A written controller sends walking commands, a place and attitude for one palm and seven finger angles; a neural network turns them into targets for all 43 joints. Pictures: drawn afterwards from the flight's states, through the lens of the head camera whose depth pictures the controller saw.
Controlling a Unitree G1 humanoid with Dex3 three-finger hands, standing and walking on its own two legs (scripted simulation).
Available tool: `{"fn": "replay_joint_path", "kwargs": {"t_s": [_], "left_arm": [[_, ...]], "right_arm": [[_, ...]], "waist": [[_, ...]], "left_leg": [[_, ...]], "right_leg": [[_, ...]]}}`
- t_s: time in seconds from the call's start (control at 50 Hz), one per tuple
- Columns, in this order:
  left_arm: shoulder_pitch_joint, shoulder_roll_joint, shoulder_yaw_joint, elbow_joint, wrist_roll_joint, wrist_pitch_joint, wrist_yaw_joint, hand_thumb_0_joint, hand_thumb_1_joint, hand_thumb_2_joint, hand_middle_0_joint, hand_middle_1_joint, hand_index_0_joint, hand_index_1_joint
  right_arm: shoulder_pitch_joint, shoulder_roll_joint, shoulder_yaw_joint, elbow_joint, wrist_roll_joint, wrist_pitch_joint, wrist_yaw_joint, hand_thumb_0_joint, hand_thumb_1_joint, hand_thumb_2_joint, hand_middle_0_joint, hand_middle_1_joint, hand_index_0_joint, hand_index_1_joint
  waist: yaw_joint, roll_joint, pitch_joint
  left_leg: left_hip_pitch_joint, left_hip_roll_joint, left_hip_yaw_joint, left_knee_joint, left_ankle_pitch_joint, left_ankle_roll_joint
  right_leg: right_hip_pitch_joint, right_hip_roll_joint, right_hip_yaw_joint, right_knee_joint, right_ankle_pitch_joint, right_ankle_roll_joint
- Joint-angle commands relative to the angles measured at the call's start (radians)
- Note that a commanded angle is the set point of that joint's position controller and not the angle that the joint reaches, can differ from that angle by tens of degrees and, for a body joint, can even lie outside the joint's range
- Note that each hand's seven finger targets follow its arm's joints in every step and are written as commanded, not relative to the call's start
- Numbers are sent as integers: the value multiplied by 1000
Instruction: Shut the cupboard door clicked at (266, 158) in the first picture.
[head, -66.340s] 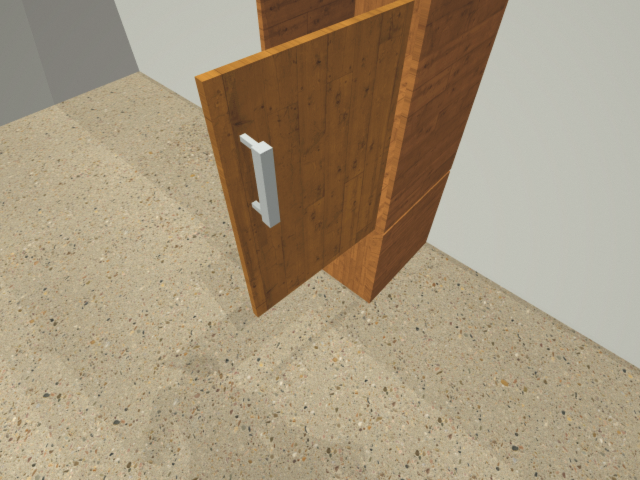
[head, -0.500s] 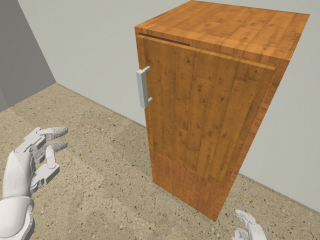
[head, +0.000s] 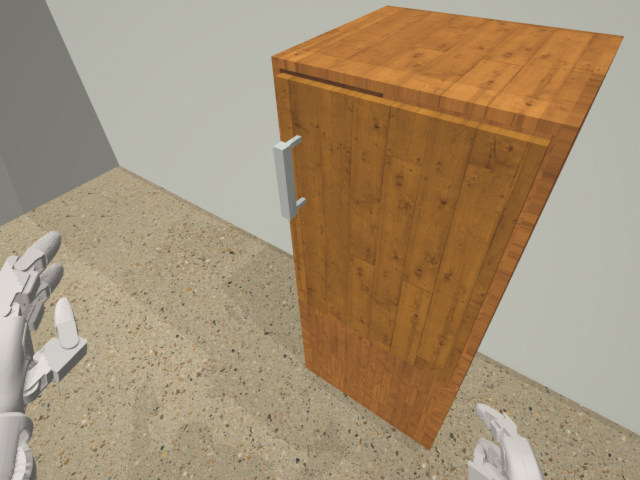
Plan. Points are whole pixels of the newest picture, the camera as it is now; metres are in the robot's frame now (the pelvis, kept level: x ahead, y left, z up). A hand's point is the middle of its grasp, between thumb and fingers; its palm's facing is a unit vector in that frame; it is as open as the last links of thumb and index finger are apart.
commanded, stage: step back with the hand held close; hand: left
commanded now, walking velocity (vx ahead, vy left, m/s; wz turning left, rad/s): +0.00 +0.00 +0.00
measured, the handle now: (292, 177) +0.61 +0.13 +0.07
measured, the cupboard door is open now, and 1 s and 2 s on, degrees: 0 0 0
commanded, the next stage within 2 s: stop stepping back and stand still in 1.78 s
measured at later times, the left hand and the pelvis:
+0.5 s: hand (66, 346) +0.19 +0.27 +0.16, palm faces +0.36 -0.79 -0.50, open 7.4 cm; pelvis -0.02 +0.02 -0.01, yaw -2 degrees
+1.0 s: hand out of the picture +0.11 +0.29 +0.15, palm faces +0.46 -0.76 -0.45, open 7.4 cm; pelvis -0.10 +0.02 -0.03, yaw +0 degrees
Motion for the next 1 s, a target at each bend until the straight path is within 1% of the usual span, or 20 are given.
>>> {"fn": "replay_joint_path", "kwargs": {"t_s": [0.0,0.08,0.1,0.12,0.16,0.22,0.24,0.32,0.34,0.36,0.46,0.56,0.64,0.72,0.74,0.76,0.84,0.86,0.9,0.98], "left_arm": [[-85,184,136,-183,-6,-58,19,0,900,900,-200,-300,-200,-300],[-79,177,131,-165,-9,-59,13,0,900,900,-200,-300,-200,-300],[-184,307,260,-213,-9,-98,23,0,900,900,-200,-300,-200,-300],[-87,229,200,-142,-14,-107,18,0,900,900,-200,-300,-200,-300],[-57,202,163,-138,-6,-118,18,0,900,900,-200,-300,-200,-300],[-26,208,156,-174,-1,-138,29,0,900,900,-200,-300,-200,-300],[-25,230,175,-200,-2,-142,33,0,900,900,-200,-300,-200,-300],[17,269,217,-244,-1,-144,50,0,900,900,-200,-300,-200,-300],[8,300,246,-273,-1,-145,52,0,900,900,-200,-300,-200,-300],[22,289,243,-269,-2,-144,53,0,900,900,-200,-300,-200,-300],[57,271,242,-242,2,-139,54,0,900,900,-200,-300,-200,-300],[55,254,235,-227,17,-143,53,0,900,900,-200,-300,-200,-300],[-2,265,250,-263,39,-160,56,0,900,900,-200,-300,-200,-300],[-61,253,247,-301,61,-182,59,0,900,900,-200,-300,-200,-300],[-78,284,276,-304,64,-185,60,0,900,900,-200,-300,-200,-300],[-93,248,247,-302,69,-190,56,0,900,900,-200,-300,-200,-300],[-91,256,270,-264,76,-210,51,0,900,900,-200,-300,-200,-300],[-78,227,242,-260,66,-215,49,0,900,900,-200,-300,-200,-300],[-69,226,243,-258,63,-226,48,0,900,900,-200,-300,-200,-300],[-35,248,263,-288,64,-241,52,0,900,900,-200,-300,-200,-300]], "right_arm": [[-128,-107,-38,-162,-1,-48,-2,0,-900,-900,200,300,200,300],[-129,-111,-44,-167,0,-40,-2,0,-900,-900,200,300,200,300],[-106,-145,-61,-204,11,-26,-5,0,-900,-900,200,300,200,300],[-94,-127,-59,-183,5,-16,-9,0,-900,-900,200,300,200,300],[-97,-126,-60,-180,4,-2,-5,0,-900,-900,200,300,200,300],[-89,-131,-68,-182,5,14,-6,0,-900,-900,200,300,200,300],[-95,-135,-69,-186,5,16,-8,0,-900,-900,200,300,200,300],[-93,-140,-75,-212,8,42,-24,0,-900,-900,200,300,200,300],[-97,-147,-79,-216,6,46,-29,0,-900,-900,200,300,200,300],[-92,-138,-77,-224,9,52,-31,0,-900,-900,200,300,200,300],[-71,-143,-85,-238,7,69,-34,0,-900,-900,200,300,200,300],[-65,-153,-85,-247,3,65,-33,0,-900,-900,200,300,200,300],[-62,-169,-85,-255,-2,49,-34,0,-900,-900,200,300,200,300],[-51,-165,-82,-256,-11,25,-35,0,-900,-900,200,300,200,300],[-56,-170,-84,-252,-16,20,-38,0,-900,-900,200,300,200,300],[-50,-163,-82,-250,-16,15,-36,0,-900,-900,200,300,200,300],[-43,-169,-89,-238,-19,-3,-30,0,-900,-900,200,300,200,300],[-32,-153,-81,-236,-16,-7,-26,0,-900,-900,200,300,200,300],[-34,-157,-84,-225,-14,-14,-19,0,-900,-900,200,300,200,300],[-47,-156,-88,-224,-12,-15,-10,0,-900,-900,200,300,200,300]], "waist": [[0,2,-8],[-1,-41,-18],[-34,-40,-20],[-43,-79,-48],[-51,-80,-64],[-56,-65,-111],[-53,-40,-132],[-53,-46,-170],[-49,-19,-190],[-50,-35,-188],[-55,-33,-165],[-56,-10,-105],[-57,21,-73],[-61,59,-47],[-56,54,-47],[-62,65,-31],[-65,42,-16],[-69,22,-22],[-70,6,-50],[-68,-30,-99]], "left_leg": [[-67,78,-51,-83,275,-63],[-65,81,-46,-87,240,-54],[-152,106,-81,-40,126,-20],[-126,95,-84,6,104,-18],[-117,94,-82,56,123,-26],[-128,100,-83,84,143,-30],[-131,106,-88,83,188,-34],[-159,144,-115,48,353,-35],[-179,152,-123,46,401,-38],[-192,160,-128,45,436,-40],[-269,186,-148,25,414,-36],[-454,219,-187,-57,117,10],[-633,225,-224,-122,-222,40],[-763,268,-265,-196,-396,65],[-774,274,-277,-205,-411,69],[-795,281,-281,-212,-440,71],[-785,267,-273,-179,-434,69],[-734,245,-259,-147,-361,55],[-704,224,-238,-104,-332,49],[-707,202,-212,-44,-398,45]], "right_leg": [[35,-45,39,-47,170,3],[32,-48,42,-54,145,7],[-8,-114,167,-73,170,-3],[-41,-161,196,-85,157,-20],[-77,-206,229,-80,190,-42],[-92,-231,229,-42,201,-53],[-75,-231,216,-8,255,-53],[-51,-175,166,103,353,-20],[-19,-166,158,131,388,-16],[-14,-159,155,154,407,-12],[-12,-133,154,196,359,0],[34,-93,149,225,218,24],[106,-71,145,268,132,32],[173,-29,106,367,89,50],[181,-22,103,377,84,52],[182,-17,102,398,61,54],[170,-7,122,372,80,48],[135,-23,125,333,122,36],[109,-38,166,320,146,25],[78,-74,232,289,48,7]]}}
